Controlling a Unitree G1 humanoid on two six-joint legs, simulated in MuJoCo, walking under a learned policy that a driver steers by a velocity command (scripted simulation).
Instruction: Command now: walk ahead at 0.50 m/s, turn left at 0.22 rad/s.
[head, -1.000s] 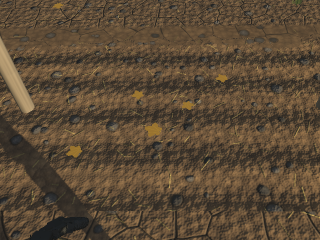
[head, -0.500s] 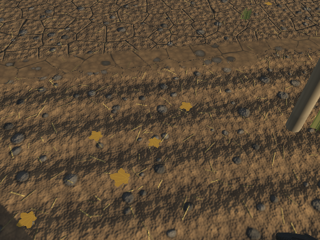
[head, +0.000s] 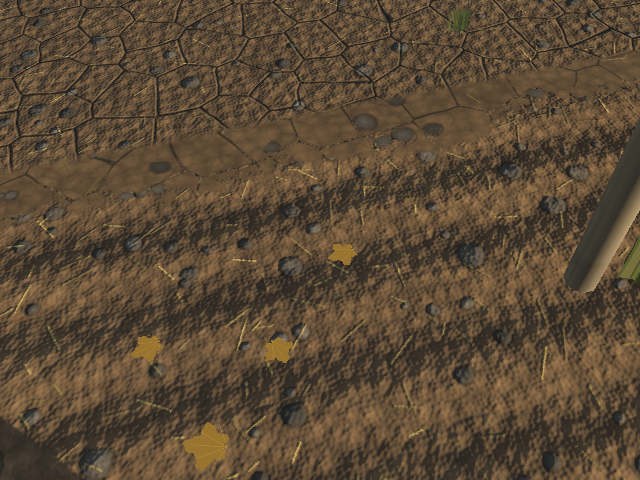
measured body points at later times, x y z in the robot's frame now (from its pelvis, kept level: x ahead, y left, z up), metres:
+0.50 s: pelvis +0.26 +0.07 -0.02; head +0.31 +0.09 +0.43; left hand +0.25 +0.36 -0.14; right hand +0.51 -0.13 -0.11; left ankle +0.33 +0.16 -0.74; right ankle +0.12 -0.10 -0.64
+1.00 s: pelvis +0.46 +0.10 -0.01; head +0.49 +0.11 +0.44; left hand +0.51 +0.40 -0.10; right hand +0.71 -0.07 -0.12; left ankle +0.34 +0.18 -0.69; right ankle +0.59 +0.06 -0.74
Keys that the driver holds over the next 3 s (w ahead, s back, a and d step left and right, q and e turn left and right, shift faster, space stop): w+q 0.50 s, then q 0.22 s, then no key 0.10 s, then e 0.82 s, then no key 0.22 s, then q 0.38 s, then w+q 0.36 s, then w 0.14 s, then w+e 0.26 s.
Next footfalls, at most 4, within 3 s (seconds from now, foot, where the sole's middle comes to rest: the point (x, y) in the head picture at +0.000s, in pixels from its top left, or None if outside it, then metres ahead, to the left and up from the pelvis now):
0.42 left None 0.37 0.17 -0.77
0.86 right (296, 410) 0.63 0.08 -0.77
1.22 left None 0.46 0.26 -0.77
1.66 right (335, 459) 0.52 0.00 -0.77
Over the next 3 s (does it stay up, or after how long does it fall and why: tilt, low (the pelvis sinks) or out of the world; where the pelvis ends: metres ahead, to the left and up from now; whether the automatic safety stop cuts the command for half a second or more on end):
stays up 0.66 0.28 0.01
